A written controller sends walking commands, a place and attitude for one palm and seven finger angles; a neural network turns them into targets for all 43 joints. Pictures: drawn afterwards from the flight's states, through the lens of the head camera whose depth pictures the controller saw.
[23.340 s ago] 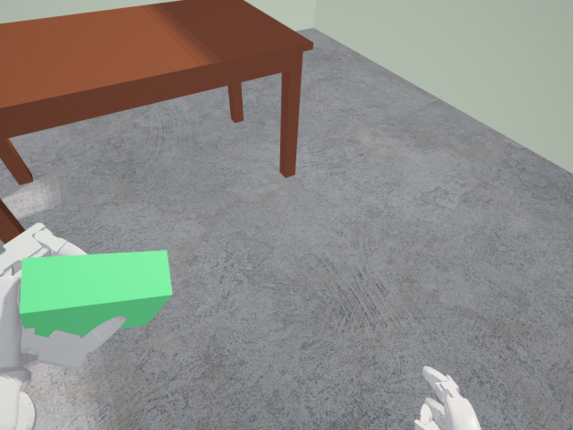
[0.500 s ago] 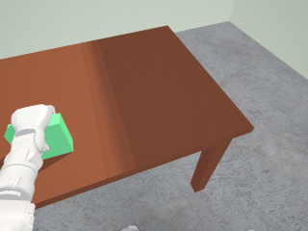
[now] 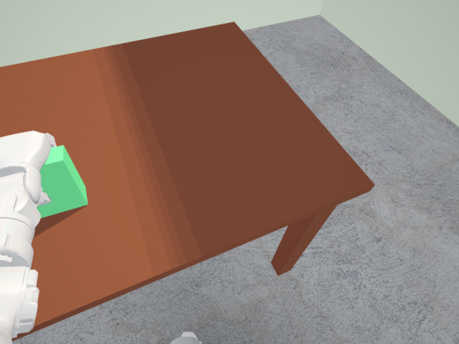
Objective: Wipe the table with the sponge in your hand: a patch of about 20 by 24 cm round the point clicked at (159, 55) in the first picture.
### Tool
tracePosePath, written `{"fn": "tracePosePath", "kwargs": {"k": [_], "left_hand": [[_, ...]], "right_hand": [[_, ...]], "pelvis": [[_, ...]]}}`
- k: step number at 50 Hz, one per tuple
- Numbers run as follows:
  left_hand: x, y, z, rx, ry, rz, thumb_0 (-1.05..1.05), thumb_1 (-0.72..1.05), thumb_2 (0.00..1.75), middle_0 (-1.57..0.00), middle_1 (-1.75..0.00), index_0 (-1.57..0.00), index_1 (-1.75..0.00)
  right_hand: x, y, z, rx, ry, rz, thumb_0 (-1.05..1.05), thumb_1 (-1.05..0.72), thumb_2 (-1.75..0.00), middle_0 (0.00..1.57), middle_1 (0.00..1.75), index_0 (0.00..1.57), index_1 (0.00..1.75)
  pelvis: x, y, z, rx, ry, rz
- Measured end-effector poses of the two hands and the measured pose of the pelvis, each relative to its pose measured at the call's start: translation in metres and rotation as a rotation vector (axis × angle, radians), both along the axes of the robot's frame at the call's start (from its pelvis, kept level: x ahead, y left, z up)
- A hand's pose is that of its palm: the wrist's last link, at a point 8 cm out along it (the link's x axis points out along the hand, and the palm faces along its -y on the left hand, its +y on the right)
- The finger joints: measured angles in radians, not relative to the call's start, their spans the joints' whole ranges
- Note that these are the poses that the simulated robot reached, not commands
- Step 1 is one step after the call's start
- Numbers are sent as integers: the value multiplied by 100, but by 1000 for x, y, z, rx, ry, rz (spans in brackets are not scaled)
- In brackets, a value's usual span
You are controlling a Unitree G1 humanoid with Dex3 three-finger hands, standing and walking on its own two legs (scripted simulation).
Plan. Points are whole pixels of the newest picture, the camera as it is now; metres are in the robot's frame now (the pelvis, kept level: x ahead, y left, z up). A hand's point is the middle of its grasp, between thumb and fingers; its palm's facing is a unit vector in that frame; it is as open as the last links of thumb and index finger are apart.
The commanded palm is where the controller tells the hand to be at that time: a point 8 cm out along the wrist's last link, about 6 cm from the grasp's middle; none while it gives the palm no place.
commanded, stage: wipe forward along the first lane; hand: left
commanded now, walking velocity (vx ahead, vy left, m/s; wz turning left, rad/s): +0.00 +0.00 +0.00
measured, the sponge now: (43, 193) +0.38 +0.37 +0.00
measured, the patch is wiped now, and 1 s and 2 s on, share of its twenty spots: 0.55 0.60 0.70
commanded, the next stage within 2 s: slide across to the middle lane in 0.22 s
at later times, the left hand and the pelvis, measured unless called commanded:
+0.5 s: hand (32, 161) +0.42 +0.38 +0.04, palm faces -0.14 +0.02 -0.99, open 9.5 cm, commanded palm +0.42 +0.34 +0.10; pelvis +0.01 +0.02 +0.00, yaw +0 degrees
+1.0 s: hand (68, 154) +0.44 +0.32 +0.05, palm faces -0.12 +0.00 -0.99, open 9.5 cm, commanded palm +0.43 +0.29 +0.09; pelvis +0.03 +0.01 +0.01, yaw +1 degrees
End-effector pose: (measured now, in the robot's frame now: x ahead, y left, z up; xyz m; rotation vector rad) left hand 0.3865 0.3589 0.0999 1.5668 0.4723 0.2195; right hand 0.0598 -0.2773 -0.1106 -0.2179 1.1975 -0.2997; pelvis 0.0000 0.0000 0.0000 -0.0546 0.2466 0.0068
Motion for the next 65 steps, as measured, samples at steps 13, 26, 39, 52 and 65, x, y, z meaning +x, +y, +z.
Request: {"fn": "tracePosePath", "kwargs": {"k": [13, 26, 39, 52, 65], "left_hand": [[19, 16, 2, 1, -9, 2, 1, -56, 116, -84, -136, -85, -139], [25, 14, 1, 22, -28, -21, 0, -54, 116, -83, -138, -84, -141], [39, -22, 6, -1, -34, -39, 0, -51, 115, -79, -142, -80, -144], [44, -47, 2, 17, -34, -15, 0, -50, 114, -78, -143, -79, -145], [33, -68, 1, -6, -72, -32, -1, -48, 113, -77, -144, -78, -146]], "right_hand": [[8, 28, 0, 28, 11, 11, 0, -91, -90, 20, 30, 21, 30], [-1, 34, 0, 27, 57, 1, 0, -91, -90, 20, 30, 21, 30], [26, 37, 3, 57, 13, 18, 0, -91, -90, 20, 30, 21, 30], [48, 24, 3, 79, -5, 26, 0, -91, -90, 20, 30, 21, 30], [58, 14, 5, 91, -11, 12, 0, -91, -90, 20, 30, 20, 30]], "pelvis": [[6, 18, 0, -5, 20, 2], [10, 24, 2, -8, 20, 10], [20, 20, 9, 3, -9, 16], [30, 7, 12, 14, -15, 15], [37, 0, 14, 21, -41, 7]]}}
